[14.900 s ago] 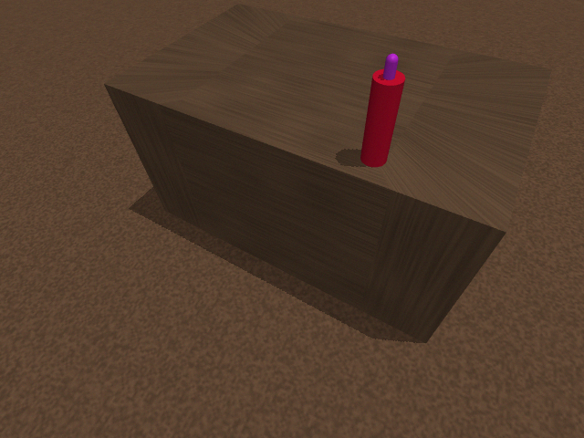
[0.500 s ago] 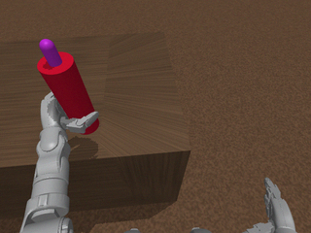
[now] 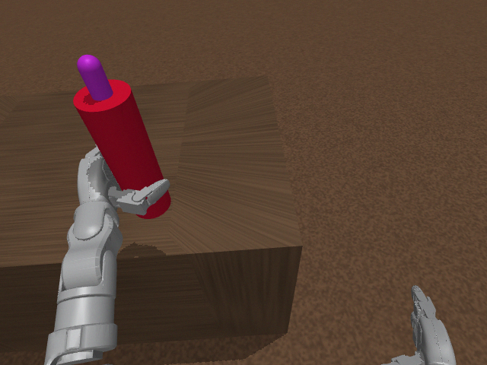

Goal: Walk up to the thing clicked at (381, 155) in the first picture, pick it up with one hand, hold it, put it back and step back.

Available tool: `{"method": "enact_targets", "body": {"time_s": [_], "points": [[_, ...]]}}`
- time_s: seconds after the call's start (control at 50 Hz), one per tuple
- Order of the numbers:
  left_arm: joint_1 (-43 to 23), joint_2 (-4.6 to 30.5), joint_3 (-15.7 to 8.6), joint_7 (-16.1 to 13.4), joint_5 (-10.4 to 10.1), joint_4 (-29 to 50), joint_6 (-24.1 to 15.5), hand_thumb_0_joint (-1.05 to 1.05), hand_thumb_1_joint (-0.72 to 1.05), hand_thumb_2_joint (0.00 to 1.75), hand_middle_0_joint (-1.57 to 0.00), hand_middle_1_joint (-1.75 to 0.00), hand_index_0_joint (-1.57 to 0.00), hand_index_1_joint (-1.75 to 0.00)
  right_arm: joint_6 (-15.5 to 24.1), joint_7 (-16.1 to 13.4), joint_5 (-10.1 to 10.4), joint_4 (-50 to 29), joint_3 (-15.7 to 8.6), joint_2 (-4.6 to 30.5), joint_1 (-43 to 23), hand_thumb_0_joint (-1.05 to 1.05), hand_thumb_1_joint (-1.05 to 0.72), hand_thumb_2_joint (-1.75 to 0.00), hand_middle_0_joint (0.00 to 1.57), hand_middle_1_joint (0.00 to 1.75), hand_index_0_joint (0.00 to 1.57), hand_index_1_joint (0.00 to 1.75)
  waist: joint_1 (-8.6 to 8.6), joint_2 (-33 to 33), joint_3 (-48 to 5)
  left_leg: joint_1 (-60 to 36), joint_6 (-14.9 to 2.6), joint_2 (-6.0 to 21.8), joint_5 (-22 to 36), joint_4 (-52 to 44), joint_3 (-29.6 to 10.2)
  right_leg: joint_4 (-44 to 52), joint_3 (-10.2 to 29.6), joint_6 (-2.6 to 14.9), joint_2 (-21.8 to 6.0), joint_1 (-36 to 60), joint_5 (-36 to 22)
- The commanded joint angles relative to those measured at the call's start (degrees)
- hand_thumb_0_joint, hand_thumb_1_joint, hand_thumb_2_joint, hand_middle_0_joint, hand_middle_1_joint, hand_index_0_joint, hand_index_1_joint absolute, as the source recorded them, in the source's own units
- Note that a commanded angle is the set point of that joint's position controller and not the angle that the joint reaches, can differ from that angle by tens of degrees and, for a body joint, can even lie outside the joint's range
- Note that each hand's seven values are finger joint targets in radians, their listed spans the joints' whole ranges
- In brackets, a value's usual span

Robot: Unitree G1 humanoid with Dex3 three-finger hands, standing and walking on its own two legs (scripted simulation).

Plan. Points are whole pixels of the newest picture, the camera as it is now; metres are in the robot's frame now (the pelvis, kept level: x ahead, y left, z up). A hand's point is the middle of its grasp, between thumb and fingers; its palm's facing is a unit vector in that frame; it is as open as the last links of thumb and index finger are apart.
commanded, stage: lift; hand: left
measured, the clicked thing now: (126, 147) +0.35 +0.18 +0.21
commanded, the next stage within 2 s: hold in 0.34 s
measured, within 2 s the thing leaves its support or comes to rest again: neither
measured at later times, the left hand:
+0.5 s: hand (131, 169) +0.34 +0.19 +0.18, palm faces +0.21 -0.98 +0.01, open 9.8 cm
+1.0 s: hand (129, 158) +0.34 +0.18 +0.21, palm faces +0.20 -0.98 +0.01, open 9.8 cm
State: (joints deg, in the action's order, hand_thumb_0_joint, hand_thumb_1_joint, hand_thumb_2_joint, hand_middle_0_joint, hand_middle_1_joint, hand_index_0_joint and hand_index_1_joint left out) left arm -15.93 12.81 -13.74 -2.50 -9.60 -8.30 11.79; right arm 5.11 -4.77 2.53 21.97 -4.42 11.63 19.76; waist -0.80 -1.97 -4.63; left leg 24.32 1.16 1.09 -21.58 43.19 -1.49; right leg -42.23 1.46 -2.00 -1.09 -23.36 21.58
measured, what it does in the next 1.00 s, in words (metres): stands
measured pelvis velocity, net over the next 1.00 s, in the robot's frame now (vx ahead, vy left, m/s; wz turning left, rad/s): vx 0.01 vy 0.00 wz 0.01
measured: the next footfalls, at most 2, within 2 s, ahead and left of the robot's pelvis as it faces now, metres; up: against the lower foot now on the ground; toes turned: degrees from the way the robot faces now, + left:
none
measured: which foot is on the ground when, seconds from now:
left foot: down 0.00-1.00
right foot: down 0.00-1.00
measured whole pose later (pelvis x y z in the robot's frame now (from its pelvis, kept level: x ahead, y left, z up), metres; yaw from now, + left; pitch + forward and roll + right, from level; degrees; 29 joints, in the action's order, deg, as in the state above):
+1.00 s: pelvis +0.01 +0.00 +0.01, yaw +1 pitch +0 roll +0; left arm -14.7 11.1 -14.2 -2.4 -11.1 7.2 28.0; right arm 13.1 -5.3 1.8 34.3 -6.5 11.8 15.3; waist 0.4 -3.2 -4.0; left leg 17.2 1.0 0.5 -19.2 36.8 -1.8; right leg -36.2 0.9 -2.1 -1.8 -16.2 19.6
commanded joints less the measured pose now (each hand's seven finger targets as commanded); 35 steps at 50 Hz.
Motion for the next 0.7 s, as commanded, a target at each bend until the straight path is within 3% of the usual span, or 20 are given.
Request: {"method": "enact_targets", "body": {"time_s": [0.0,0.06,0.08,0.1,0.12,0.14,0.18,0.22,0.26,0.28,0.3,0.34,0.38,0.42,0.44,0.48,0.54,0.6,0.64,0.68], "points": [[-26.84,11.20,-3.35,0.03,-1.23,20.30,-3.86,0.00,0.17,1.40,-1.36,-1.54,-1.39,-1.54,5.10,-0.40,-0.40,-8.74,-2.30,6.61,-6.18,0.00,0.57,-0.04,0.05,0.05,0.05,0.05,-0.03,-0.35,-14.72,-9.21,-1.16,-1.15,13.71,-6.69,2.52,7.52,-2.87,1.20,0.88,4.59,-14.36],[-26.99,11.24,-3.78,0.23,-1.58,20.04,-2.12,0.00,0.19,1.41,-1.36,-1.54,-1.39,-1.54,5.71,-0.46,-0.38,-4.63,-3.27,6.87,-5.28,0.00,0.57,-0.04,0.05,0.05,0.05,0.05,-0.07,-1.04,-11.96,-8.81,-1.18,-1.36,11.85,-7.70,2.64,8.49,-2.92,1.25,0.70,3.76,-12.61],[-27.10,11.28,-4.21,0.36,-1.77,20.12,-1.67,0.00,0.18,1.40,-1.37,-1.54,-1.40,-1.54,6.22,-0.37,-0.38,-5.97,-2.83,6.94,-6.30,0.00,0.57,-0.04,0.05,0.05,0.05,0.05,0.06,0.74,-12.07,-8.99,-1.32,-1.25,11.69,-7.77,2.58,8.78,-3.01,1.11,0.75,4.11,-12.33],[-27.76,10.98,-4.33,0.34,-1.96,21.10,-1.34,0.00,0.19,1.42,-1.36,-1.54,-1.39,-1.55,6.94,-0.48,-0.35,-7.90,-4.11,8.50,-8.30,0.00,0.57,-0.04,0.05,0.05,0.05,0.05,-0.12,1.75,-13.15,-9.73,-1.38,-1.16,11.63,-8.07,2.44,8.76,-3.09,1.07,0.86,4.73,-12.24],[-27.42,11.02,-4.34,0.35,-1.87,21.34,-0.98,0.00,0.19,1.40,-1.37,-1.54,-1.40,-1.54,7.08,-0.38,-0.47,-6.46,-3.64,7.53,-6.92,0.00,0.56,-0.04,0.05,0.05,0.05,0.05,-0.17,0.69,-12.99,-9.79,-1.44,-1.25,11.64,-8.11,2.58,8.96,-2.98,1.03,0.78,4.88,-12.37],[-27.13,10.63,-3.74,0.37,-1.63,21.49,-0.47,0.00,0.18,1.39,-1.36,-1.53,-1.39,-1.53,6.82,-0.02,-0.48,-4.42,-1.30,5.26,-5.86,0.00,0.56,-0.04,0.05,0.05,0.05,0.05,0.67,-0.01,-11.85,-8.95,-1.34,-1.35,10.83,-8.66,2.50,9.20,-3.19,1.24,0.82,4.79,-11.32],[-25.79,10.65,-4.18,0.48,-1.90,20.92,0.32,0.00,0.15,1.40,-1.36,-1.54,-1.38,-1.54,7.44,-0.31,-0.46,-4.55,-4.25,8.05,-7.31,0.00,0.56,-0.04,0.05,0.05,0.05,0.05,0.04,0.79,-11.71,-9.70,-1.37,-1.33,11.18,-8.70,2.59,9.51,-3.10,1.17,0.82,4.52,-11.59],[-26.97,10.57,-4.33,0.49,-2.08,23.02,0.83,0.00,0.15,1.39,-1.36,-1.52,-1.39,-1.53,7.71,-0.08,-0.52,-3.77,-3.16,7.10,-6.86,0.00,0.56,-0.05,0.05,0.05,0.05,0.05,0.32,1.24,-13.04,-10.40,-1.55,-1.41,12.92,-8.53,2.60,9.58,-3.07,1.03,0.61,5.62,-13.52],[-27.52,10.28,-4.29,0.36,-2.40,23.97,1.58,0.00,0.11,1.38,-1.37,-1.53,-1.39,-1.53,8.31,0.11,-0.38,-3.33,-2.61,6.43,-8.49,0.00,0.56,-0.05,0.05,0.05,0.05,0.05,1.00,0.14,-11.50,-9.75,-1.39,-1.55,11.14,-9.11,2.54,10.23,-3.11,1.24,0.63,5.41,-11.39],[-27.20,10.36,-4.47,0.26,-2.33,23.35,1.86,0.00,0.12,1.38,-1.38,-1.54,-1.41,-1.54,8.67,-0.22,-0.44,-3.81,-4.26,8.24,-9.23,0.00,0.55,-0.05,0.05,0.05,0.05,0.05,0.25,1.26,-11.79,-10.50,-1.46,-1.40,10.98,-9.36,2.37,10.27,-3.21,1.12,0.76,5.31,-11.24],[-27.12,9.84,-3.82,0.21,-2.07,24.17,2.04,0.00,0.14,1.38,-1.37,-1.53,-1.40,-1.53,8.98,-0.15,-0.59,-3.13,-4.00,8.10,-9.03,0.00,0.55,-0.05,0.05,0.05,0.05,0.05,0.28,1.27,-11.63,-10.74,-1.44,-1.25,10.62,-9.85,2.10,10.14,-3.31,1.19,0.86,5.22,-10.85],[-27.32,10.45,-3.92,0.19,-1.95,26.02,2.14,0.00,0.12,1.37,-1.36,-1.52,-1.39,-1.52,9.00,-0.05,-0.43,-2.32,-2.93,6.40,-9.08,0.00,0.55,-0.05,0.05,0.05,0.05,0.05,0.91,-0.64,-11.83,-10.46,-1.27,-1.49,11.16,-9.77,2.35,10.39,-3.28,1.38,0.71,5.76,-11.24],[-25.88,10.53,-4.44,0.02,-1.92,25.69,2.66,0.00,0.13,1.37,-1.35,-1.51,-1.38,-1.51,9.45,-0.45,-0.66,-1.11,-5.49,9.24,-8.57,0.00,0.55,-0.05,0.05,0.05,0.05,0.05,0.45,0.71,-13.31,-11.91,-1.14,-0.97,12.58,-10.26,1.57,9.87,-3.72,1.41,1.15,6.28,-12.28],[-26.70,9.54,-4.18,0.02,-2.33,27.37,3.00,0.00,0.12,1.36,-1.35,-1.51,-1.38,-1.52,9.92,-0.34,-0.67,-1.86,-3.94,7.63,-10.11,0.00,0.55,-0.05,0.05,0.05,0.05,0.05,0.84,0.53,-13.26,-11.86,-1.15,-1.23,13.31,-9.82,1.93,10.22,-3.57,1.35,1.01,6.53,-12.96],[-26.58,10.28,-4.65,-0.05,-2.27,27.71,3.20,0.00,0.10,1.31,-1.34,-1.49,-1.37,-1.49,9.94,-0.54,-0.73,-0.72,-5.14,8.68,-9.46,0.00,0.54,-0.05,0.05,0.05,0.05,0.05,0.71,0.35,-13.65,-12.25,-1.13,-1.10,14.14,-10.00,1.71,10.13,-3.66,1.35,1.06,6.92,-13.74],[-26.45,9.18,-3.56,-0.03,-2.23,28.77,3.78,0.00,0.07,1.27,-1.33,-1.46,-1.36,-1.46,10.30,-0.24,-0.62,-0.54,-2.64,5.92,-9.86,0.00,0.54,-0.05,0.05,0.05,0.05,0.05,1.17,-0.98,-12.69,-12.15,-0.93,-1.11,14.15,-10.40,1.69,10.10,-3.77,1.47,1.05,6.84,-13.46],[-25.22,8.55,-2.81,0.45,-2.36,28.54,4.61,0.00,0.08,1.27,-1.32,-1.45,-1.35,-1.45,10.46,-0.67,-0.66,0.39,-3.20,6.51,-9.47,0.00,0.54,-0.05,0.05,0.05,0.05,0.05,0.46,-0.10,-12.12,-12.95,-0.96,-1.02,15.85,-10.46,1.57,10.18,-3.93,1.42,1.18,6.43,-15.00],[-24.87,9.80,-4.25,0.62,-2.60,28.97,5.44,0.00,0.08,1.27,-1.32,-1.46,-1.35,-1.46,10.72,-0.66,-0.75,1.56,-4.21,7.38,-9.02,0.00,0.54,-0.05,0.05,0.05,0.05,0.05,0.81,0.00,-12.84,-13.16,-1.30,-1.50,16.88,-9.83,2.07,10.62,-3.69,1.12,0.76,7.76,-16.69],[-25.25,9.17,-3.81,0.52,-2.49,30.11,6.28,0.00,0.09,1.27,-1.32,-1.45,-1.35,-1.45,10.89,-0.65,-0.77,0.47,-3.32,6.57,-9.79,0.00,0.54,-0.05,0.05,0.05,0.05,0.05,0.77,0.21,-12.71,-13.54,-1.29,-1.43,17.82,-9.90,2.09,10.68,-3.77,1.05,0.82,7.80,-17.48],[-24.68,9.32,-4.57,0.45,-2.83,29.73,6.98,0.00,0.05,1.26,-1.32,-1.45,-1.34,-1.45,10.85,-0.81,-0.84,1.77,-4.87,8.04,-9.52,0.00,0.54,-0.05,0.05,0.05,0.05,0.05,0.59,1.01,-12.48,-13.47,-1.38,-1.55,17.02,-10.17,2.10,11.27,-3.73,0.99,0.74,7.84,-16.94]]}}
